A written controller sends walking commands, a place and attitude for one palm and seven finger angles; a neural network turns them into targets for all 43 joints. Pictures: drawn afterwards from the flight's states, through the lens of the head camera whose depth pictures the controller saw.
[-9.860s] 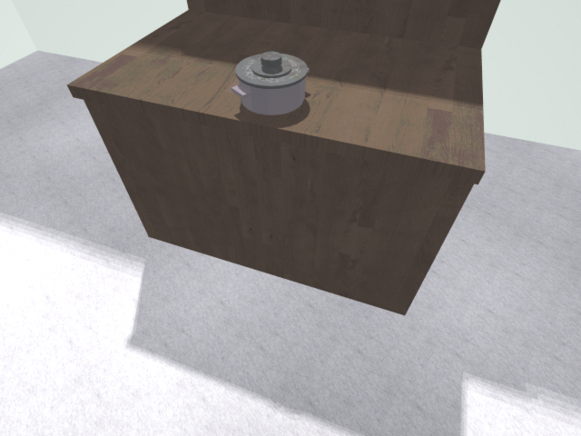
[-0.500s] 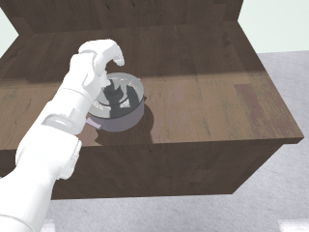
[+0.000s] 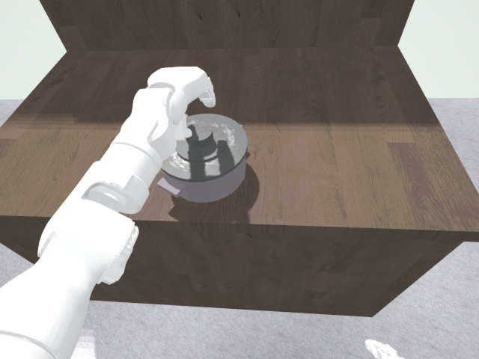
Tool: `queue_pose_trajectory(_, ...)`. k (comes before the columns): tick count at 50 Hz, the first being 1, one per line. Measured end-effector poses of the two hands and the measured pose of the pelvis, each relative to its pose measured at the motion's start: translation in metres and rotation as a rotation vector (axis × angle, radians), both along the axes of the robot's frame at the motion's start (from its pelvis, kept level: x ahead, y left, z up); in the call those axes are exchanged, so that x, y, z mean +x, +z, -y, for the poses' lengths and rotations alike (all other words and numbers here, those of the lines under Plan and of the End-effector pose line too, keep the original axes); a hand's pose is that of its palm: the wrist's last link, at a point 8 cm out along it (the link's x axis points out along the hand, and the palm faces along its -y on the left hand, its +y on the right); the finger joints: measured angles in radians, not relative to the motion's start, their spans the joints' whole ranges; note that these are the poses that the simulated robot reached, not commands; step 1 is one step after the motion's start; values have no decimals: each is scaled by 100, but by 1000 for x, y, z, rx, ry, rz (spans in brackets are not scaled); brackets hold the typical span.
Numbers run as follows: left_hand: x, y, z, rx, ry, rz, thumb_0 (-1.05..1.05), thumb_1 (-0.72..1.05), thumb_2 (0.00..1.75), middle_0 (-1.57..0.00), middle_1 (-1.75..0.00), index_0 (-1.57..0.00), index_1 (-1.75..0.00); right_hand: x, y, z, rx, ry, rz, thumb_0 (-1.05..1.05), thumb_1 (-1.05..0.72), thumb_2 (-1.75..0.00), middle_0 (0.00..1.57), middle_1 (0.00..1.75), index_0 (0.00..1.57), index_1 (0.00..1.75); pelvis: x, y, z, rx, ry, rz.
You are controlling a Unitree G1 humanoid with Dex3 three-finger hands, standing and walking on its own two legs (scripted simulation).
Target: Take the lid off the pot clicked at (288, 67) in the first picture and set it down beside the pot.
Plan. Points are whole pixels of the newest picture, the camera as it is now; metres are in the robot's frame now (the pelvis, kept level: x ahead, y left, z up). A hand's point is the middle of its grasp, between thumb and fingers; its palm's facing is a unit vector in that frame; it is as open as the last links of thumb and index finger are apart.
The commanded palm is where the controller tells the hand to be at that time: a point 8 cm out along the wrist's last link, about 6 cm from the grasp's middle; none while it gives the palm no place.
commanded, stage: lower the open fingers around the knob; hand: left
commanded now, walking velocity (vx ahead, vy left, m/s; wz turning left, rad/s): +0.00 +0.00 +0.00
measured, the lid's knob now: (199, 134) +0.51 +0.07 +0.08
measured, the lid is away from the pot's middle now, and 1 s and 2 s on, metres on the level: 0.00 0.00 0.00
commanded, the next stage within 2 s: close the fingers and squeeze the knob in 1.26 s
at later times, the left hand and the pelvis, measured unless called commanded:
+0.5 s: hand (197, 128) +0.48 +0.06 +0.13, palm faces -0.33 -0.01 -0.94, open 10.1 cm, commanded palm +0.48 +0.08 +0.19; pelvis -0.01 -0.01 +0.00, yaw -1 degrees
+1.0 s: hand (189, 135) +0.48 +0.08 +0.11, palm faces -0.36 -0.02 -0.93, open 10.2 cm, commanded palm +0.48 +0.08 +0.16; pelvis +0.00 +0.00 +0.00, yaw -2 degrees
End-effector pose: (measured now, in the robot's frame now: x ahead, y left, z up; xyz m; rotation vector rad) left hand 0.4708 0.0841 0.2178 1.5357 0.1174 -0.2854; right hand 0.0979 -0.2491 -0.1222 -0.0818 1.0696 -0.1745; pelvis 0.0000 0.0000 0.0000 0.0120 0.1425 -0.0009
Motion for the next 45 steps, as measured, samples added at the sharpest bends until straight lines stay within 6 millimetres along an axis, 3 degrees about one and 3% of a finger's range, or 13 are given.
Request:
queue_pose_trajectory(7,-2,-2,4,18,29,-15,0,-30,145,-85,-8,-84,-8,-13,-5,-1,16,-9,-35,1,-90,-89,20,30,20,30,-3,0,1,2,-2,4)
queue_pose_trajectory(22,1,-25,17,12,2,-93,0,-30,145,-85,-8,-84,-8,-63,-7,16,-28,-82,-115,1,-90,-89,20,30,20,30,-7,0,6,4,-16,4)
queue_pose_trajectory(28,8,-31,12,4,36,-88,0,-30,145,-84,-8,-84,-8,-76,-6,22,-45,-113,-142,1,-90,-89,20,30,20,30,-6,0,7,2,-26,-7)
queue_pose_trajectory(45,14,-51,-2,5,16,-112,0,-30,145,-85,-9,-83,-8,-62,-2,22,-60,-117,-135,1,-90,-89,20,30,20,30,0,-1,5,-5,-26,-35)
